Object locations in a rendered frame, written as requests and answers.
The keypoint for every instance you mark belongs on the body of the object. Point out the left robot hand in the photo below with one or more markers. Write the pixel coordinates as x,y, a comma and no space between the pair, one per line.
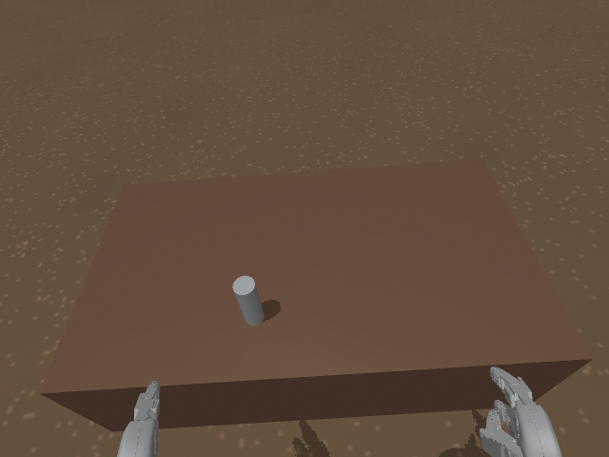
140,438

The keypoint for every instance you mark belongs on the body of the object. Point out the can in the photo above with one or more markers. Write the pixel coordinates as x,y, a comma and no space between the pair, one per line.
249,301

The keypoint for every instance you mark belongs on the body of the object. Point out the right robot hand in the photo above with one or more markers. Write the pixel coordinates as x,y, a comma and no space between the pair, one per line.
531,431

